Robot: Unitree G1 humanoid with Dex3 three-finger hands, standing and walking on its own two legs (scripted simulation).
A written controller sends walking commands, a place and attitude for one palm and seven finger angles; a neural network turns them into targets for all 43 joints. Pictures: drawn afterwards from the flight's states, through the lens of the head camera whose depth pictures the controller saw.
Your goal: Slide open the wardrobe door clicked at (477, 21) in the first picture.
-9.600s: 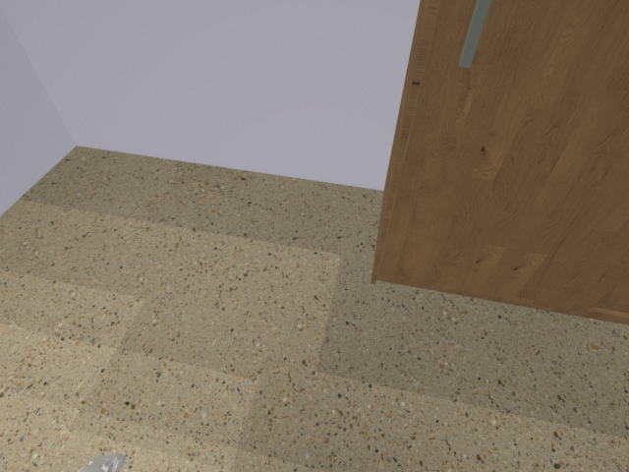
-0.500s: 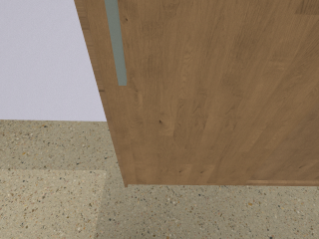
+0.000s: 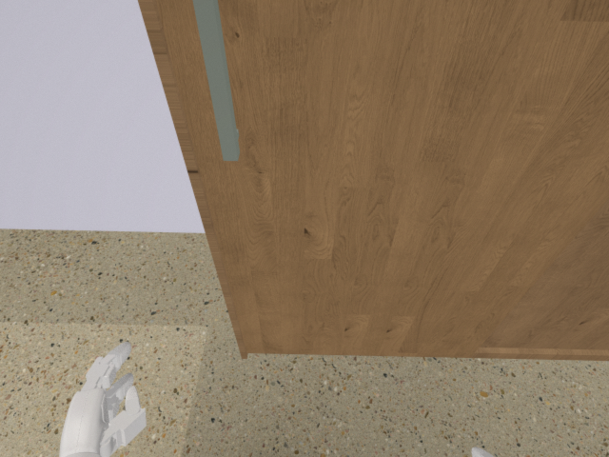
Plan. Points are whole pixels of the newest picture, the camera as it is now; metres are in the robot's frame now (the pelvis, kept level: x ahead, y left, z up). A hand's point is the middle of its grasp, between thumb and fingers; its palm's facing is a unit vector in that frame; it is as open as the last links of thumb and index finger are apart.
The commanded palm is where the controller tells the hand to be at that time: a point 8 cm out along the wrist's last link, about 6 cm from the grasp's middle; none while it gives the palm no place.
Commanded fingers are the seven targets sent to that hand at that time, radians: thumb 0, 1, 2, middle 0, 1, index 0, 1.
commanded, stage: raise the hand with hooked fingers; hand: left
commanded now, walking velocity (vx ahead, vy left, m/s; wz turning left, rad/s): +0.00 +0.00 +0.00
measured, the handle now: (218, 54) +0.52 +0.15 +0.27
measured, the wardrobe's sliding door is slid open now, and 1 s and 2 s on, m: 0.00 0.00 0.00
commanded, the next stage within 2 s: move the hooked fingers beside the handle in 1.96 s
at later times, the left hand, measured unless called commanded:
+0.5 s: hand (114, 373) +0.20 +0.23 +0.05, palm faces +0.02 -1.00 -0.07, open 9.9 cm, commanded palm +0.16 +0.29 +0.07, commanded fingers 0.00 0.13 0.57 -0.25 -0.80 -0.25 -0.80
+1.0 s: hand (49, 303) +0.23 +0.27 +0.15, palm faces +0.09 -0.99 -0.07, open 12.8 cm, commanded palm +0.19 +0.31 +0.17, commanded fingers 0.00 -0.45 0.32 -0.30 -1.17 -0.30 -1.17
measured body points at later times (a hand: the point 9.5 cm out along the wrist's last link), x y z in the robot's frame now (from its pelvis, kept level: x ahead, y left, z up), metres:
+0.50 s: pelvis -0.02 -0.01 -0.03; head +0.00 +0.00 +0.42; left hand +0.19 +0.29 +0.06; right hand +0.17 -0.25 -0.10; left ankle +0.05 +0.13 -0.73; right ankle -0.04 -0.13 -0.73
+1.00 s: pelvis -0.01 +0.00 +0.00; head -0.03 +0.00 +0.45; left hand +0.21 +0.32 +0.16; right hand +0.19 -0.22 -0.06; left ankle +0.05 +0.13 -0.73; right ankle -0.04 -0.13 -0.73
